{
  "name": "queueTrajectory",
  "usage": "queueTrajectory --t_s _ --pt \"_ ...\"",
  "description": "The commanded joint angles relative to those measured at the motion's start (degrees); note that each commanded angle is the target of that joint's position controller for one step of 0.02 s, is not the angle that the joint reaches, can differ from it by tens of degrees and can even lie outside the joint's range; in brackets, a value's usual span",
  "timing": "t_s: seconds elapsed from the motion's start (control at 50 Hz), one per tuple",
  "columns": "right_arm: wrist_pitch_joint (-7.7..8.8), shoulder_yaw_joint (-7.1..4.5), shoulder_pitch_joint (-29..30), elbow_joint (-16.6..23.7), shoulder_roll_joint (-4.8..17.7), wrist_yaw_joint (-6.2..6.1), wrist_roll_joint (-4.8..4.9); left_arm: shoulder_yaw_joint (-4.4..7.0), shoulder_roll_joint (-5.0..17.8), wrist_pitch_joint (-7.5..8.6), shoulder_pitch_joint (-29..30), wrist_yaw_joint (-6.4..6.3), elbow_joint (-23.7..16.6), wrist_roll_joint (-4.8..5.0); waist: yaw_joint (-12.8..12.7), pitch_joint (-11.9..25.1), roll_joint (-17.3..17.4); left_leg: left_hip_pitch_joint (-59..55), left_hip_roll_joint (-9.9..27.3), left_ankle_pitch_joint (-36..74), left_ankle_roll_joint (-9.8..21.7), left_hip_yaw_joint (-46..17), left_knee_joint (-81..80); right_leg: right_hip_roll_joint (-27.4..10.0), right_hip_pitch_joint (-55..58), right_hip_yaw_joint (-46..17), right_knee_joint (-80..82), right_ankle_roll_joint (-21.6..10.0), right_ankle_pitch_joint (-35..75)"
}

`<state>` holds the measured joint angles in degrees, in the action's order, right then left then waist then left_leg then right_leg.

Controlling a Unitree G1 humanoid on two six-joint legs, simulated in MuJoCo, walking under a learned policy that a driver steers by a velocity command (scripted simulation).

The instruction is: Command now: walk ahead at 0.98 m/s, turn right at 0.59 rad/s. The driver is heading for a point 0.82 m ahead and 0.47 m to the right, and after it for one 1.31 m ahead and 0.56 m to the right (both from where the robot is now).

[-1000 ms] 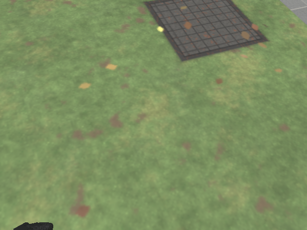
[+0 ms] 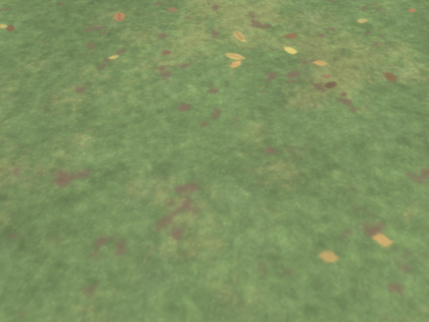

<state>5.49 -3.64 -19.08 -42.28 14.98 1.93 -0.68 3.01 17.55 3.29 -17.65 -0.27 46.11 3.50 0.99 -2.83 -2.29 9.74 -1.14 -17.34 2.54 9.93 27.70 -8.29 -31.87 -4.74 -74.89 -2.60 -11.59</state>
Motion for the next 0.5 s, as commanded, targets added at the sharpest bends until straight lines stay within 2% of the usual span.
queueTrajectory --t_s 0.02,0.06,0.08,0.1,0.14,0.16,0.18,0.2,0.22,0.24,0.26,0.28,0.3,0.32,0.34,0.36,0.38,0.4,0.42,0.44,0.46,0.48,0.5 --pt "1.99 -0.64 5.6 2.0 1.6 -0.13 0.27 0.02 -1.0 -2.34 -3.3 0.31 -2.3 -0.3 -3.1 -4.6 6.8 3.0 13.7 12.0 2.8 -6.5 -19.4 -3.8 -7.0 -1.8 -0.6 0.6 4.5" --pt "2.28 -0.75 6.5 1.8 2.2 -0.76 -0.62 -0.19 -0.7 -2.16 1.1 0.58 -4.4 -0.55 -3.2 -7.7 6.8 5.1 10.5 16.5 2.0 -0.2 -21.6 -2.2 -8.1 0.2 6.3 0.8 11.4" --pt "2.3 -0.81 6.1 1.7 2.7 -1.28 -0.82 -0.25 -0.2 -1.82 3.5 0.92 -5.2 -0.77 -2.7 -8.7 5.7 4.2 9.8 18.5 1.9 2.0 -22.2 -1.1 -9.0 2.1 10.1 0.6 14.4" --pt "2.33 -0.97 4.9 1.4 3.7 -1.83 -0.85 -0.34 0.2 -1.45 5.1 1.44 -5.8 -1.0 -2.1 -8.8 4.1 2.1 9.6 21.5 1.2 3.7 -22.6 -0.2 -9.3 3.8 13.9 0.1 17.3" --pt "1.99 -1.62 3.1 0.9 7.1 -2.72 -0.23 -0.69 0.4 -0.54 9.5 2.99 -7.5 -1.41 -0.8 -9.4 1.3 -2.9 10.9 30.3 0.1 6.3 -22.4 1.6 -8.3 8.1 23.7 -1.1 20.6" --pt "1.6 -1.84 2.3 0.7 8.8 -3.2 -0.2 -0.56 0.9 -0.08 11.3 3.8 -8.5 -1.37 -0.8 -8.7 1.1 -5.7 11.4 40.3 -1.0 7.2 -20.6 3.4 -6.2 10.7 27.9 -2.1 21.1" --pt "0.99 -2.18 1.5 0.5 10.7 -3.77 -0.38 -0.13 1.8 0.16 11.4 4.4 -9.2 -0.97 -1.5 -6.5 2.4 -9.2 11.9 53.6 -1.8 7.4 -17.0 5.9 -3.0 13.6 30.2 -3.0 20.7" --pt "0.14 -2.65 1.4 0.6 13.0 -4.3 -0.31 0.64 3.4 0.0 8.8 4.59 -9.3 -0.29 -3.6 -3.1 4.7 -12.7 12.5 67.7 -2.4 7.4 -11.8 8.7 1.4 16.2 30.2 -3.6 18.9" --pt "-0.76 -3.3 2.8 1.3 15.4 -4.61 0.39 1.67 5.5 -0.81 3.7 4.39 -8.8 0.26 -7.1 0.6 8.3 -14.5 13.8 80.2 -2.2 7.0 -4.9 10.8 7.4 17.2 29.1 -4.6 14.7" --pt "-1.47 -3.8 6.2 2.4 17.0 -4.38 1.07 3.33 9.0 -2.08 -5.8 3.89 -7.2 0.39 -12.8 4.9 10.8 -13.0 15.1 88.0 -1.4 6.1 6.0 11.8 17.5 16.2 27.0 -6.5 9.5" --pt "-1.28 -3.5 10.4 3.7 16.1 -3.62 1.41 5.78 13.9 -3.49 -20.0 2.99 -3.6 -0.26 -19.4 10.4 9.9 -5.6 14.4 83.5 -0.2 3.5 22.8 11.5 34.5 11.9 28.2 -9.1 7.5" --pt "-0.23 -1.74 14.2 3.5 9.5 -2.19 2.21 6.0 13.7 -4.24 -25.9 1.75 -1.0 -0.03 -21.7 6.8 -0.8 6.4 4.3 33.7 -1.6 3.5 49.9 9.2 42.3 5.7 36.5 -11.6 10.6" --pt "2.33 1.59 8.1 7.0 -2.4 -0.96 1.06 4.44 12.4 -3.21 -19.2 2.42 -1.8 -2.49 -9.0 4.5 -21.8 28.0 -6.1 -17.2 -2.8 -6.2 71.4 7.4 47.6 -12.0 36.6 -17.8 10.7" --pt "4.6 2.53 4.2 10.8 -0.3 -0.32 2.45 2.89 8.9 -0.9 -11.8 2.72 -6.3 -4.23 -4.2 14.6 -19.6 38.5 -6.1 -15.9 -0.1 -17.9 73.7 -2.9 50.6 -41.4 53.2 -26.0 -18.4" --pt "5.67 1.3 10.4 11.4 6.4 -0.26 3.38 2.76 6.1 0.42 -10.9 3.09 -8.0 -3.58 -5.9 9.4 -5.8 38.2 -3.1 -10.4 2.8 -19.4 67.2 -4.4 44.4 -46.6 62.7 -22.5 -28.6" --pt "5.61 0.83 12.8 11.9 6.9 -0.68 3.27 2.63 5.8 1.61 -7.9 3.57 -8.3 -3.27 -2.3 3.7 6.9 36.0 -0.8 -4.9 3.3 -19.3 58.9 -4.0 34.7 -45.5 64.8 -19.5 -31.2" --pt "4.92 1.12 11.8 11.1 5.6 -1.2 1.99 2.7 6.2 2.6 -3.9 3.65 -9.2 -3.03 0.8 1.0 10.5 32.3 1.1 -2.2 1.9 -20.3 53.8 -2.5 26.5 -42.9 63.3 -19.1 -26.6" --pt "4.13 0.89 10.7 10.6 5.8 -1.58 0.92 2.93 7.2 2.94 -0.9 3.01 -10.1 -2.98 2.3 -0.3 10.4 29.0 2.4 -0.9 0.0 -21.1 50.3 0.4 20.6 -38.2 62.4 -19.0 -20.4" --pt "3.27 0.45 10.0 10.1 6.8 -1.96 0.71 2.64 6.5 2.93 0.4 2.38 -10.7 -2.94 2.9 -0.8 9.3 26.6 3.5 -0.1 -1.6 -21.1 46.7 2.8 17.2 -33.1 62.8 -18.5 -15.5" --pt "2.64 0.33 10.5 10.1 7.0 -2.4 0.46 2.37 5.7 2.86 0.5 1.73 -10.4 -2.57 3.0 -1.4 8.5 25.3 4.4 0.1 -3.0 -20.1 41.5 4.5 14.7 -28.9 63.0 -17.8 -11.6" --pt "2.24 0.51 13.4 11.1 6.6 -2.71 -0.08 2.07 4.8 2.83 -0.3 1.01 -10.1 -2.1 1.7 -2.6 7.8 24.0 4.7 1.6 -4.3 -18.7 35.2 6.2 11.9 -25.1 63.1 -17.3 -6.9" --pt "2.04 1.02 18.2 12.9 5.2 -2.83 -0.7 1.93 4.3 2.54 -1.2 0.18 -9.6 -1.69 -0.3 -3.8 6.5 22.5 4.1 5.6 -5.7 -16.7 28.3 8.0 9.3 -21.2 63.0 -16.6 -2.1" --pt "1.94 1.56 22.0 14.3 3.2 -2.76 -0.9 1.93 4.1 2.04 -1.6 -0.48 -9.1 -1.43 -2.0 -4.2 4.8 19.8 3.0 11.3 -6.6 -15.1 21.0 10.3 7.1 -18.0 62.1 -15.1 -0.4"
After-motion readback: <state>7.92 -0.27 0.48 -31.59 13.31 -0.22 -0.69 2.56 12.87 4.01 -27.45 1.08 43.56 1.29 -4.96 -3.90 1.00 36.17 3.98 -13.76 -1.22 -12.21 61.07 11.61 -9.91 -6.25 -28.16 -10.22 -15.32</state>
